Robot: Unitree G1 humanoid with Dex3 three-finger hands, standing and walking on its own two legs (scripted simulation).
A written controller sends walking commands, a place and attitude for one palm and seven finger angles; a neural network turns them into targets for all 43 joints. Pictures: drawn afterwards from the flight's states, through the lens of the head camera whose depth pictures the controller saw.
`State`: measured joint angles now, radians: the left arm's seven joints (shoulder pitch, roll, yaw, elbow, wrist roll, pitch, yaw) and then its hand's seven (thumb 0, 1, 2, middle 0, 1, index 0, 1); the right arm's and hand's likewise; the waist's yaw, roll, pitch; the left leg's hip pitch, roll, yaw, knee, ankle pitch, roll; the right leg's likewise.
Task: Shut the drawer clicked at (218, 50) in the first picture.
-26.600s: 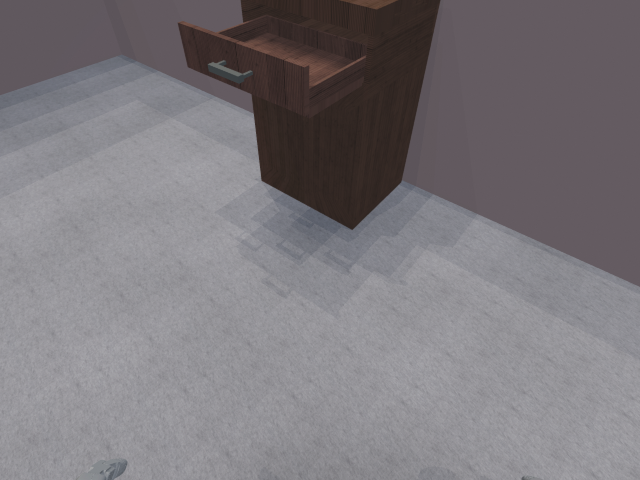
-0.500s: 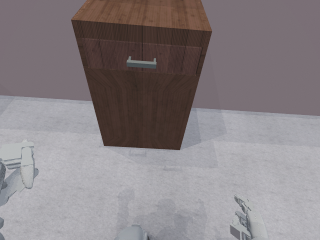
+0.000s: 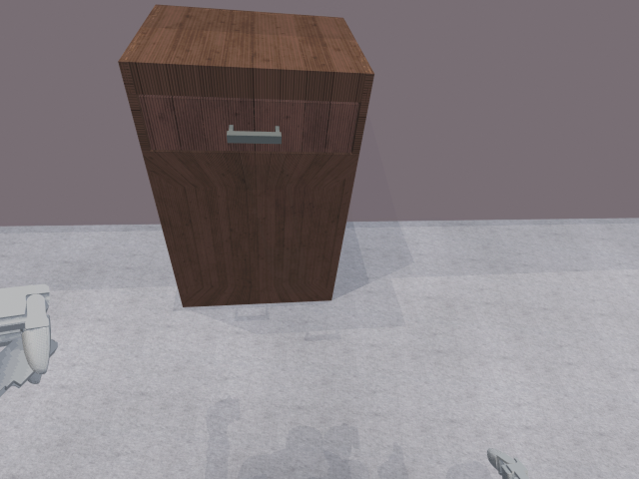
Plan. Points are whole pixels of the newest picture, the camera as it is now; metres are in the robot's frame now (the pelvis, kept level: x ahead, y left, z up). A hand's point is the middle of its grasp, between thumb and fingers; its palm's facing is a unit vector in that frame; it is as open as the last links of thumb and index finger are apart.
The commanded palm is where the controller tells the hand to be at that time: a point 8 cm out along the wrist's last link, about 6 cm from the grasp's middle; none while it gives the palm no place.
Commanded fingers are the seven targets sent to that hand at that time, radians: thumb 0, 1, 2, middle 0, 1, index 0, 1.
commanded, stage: stop stepping back and stand still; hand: left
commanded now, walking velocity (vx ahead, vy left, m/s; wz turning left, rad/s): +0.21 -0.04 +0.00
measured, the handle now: (254, 133) +0.88 +0.22 -0.01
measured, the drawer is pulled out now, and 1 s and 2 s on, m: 0.00 0.00 0.00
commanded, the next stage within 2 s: let the arm hang, fingers relaxed in 0.26 s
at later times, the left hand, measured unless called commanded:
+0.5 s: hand (108, 416) +0.19 +0.27 -0.02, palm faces +0.25 -0.87 -0.43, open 3.1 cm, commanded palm none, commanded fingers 0.00 0.90 0.90 -1.08 -1.25 -1.08 -1.25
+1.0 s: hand out of the picture +0.00 +0.20 -0.16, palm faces +0.08 -0.97 -0.23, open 6.0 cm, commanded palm none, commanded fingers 0.00 0.90 0.90 -0.20 -0.30 -0.20 -0.30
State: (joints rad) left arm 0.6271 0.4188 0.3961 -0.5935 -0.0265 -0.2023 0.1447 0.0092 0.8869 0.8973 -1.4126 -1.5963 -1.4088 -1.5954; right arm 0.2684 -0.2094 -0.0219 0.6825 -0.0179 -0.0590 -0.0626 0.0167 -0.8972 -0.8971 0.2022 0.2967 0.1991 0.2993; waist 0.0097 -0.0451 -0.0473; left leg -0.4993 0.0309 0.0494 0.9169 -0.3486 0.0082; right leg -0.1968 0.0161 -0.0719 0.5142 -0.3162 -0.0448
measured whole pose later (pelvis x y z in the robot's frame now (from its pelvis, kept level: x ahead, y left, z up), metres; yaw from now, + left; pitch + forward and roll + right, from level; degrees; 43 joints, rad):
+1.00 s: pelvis +0.01 +0.02 +0.01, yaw +3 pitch -2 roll +0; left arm 0.29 0.18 0.01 1.09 0.01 0.02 0.02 0.01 0.91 0.90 -0.45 -0.59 -0.45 -0.58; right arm 0.27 -0.16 -0.02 1.07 -0.02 0.03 -0.02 0.02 -0.92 -0.90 0.20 0.30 0.20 0.30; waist 0.00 0.03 0.06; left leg -0.21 0.04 0.08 0.46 -0.22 0.00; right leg -0.17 -0.05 -0.11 0.44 -0.23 0.01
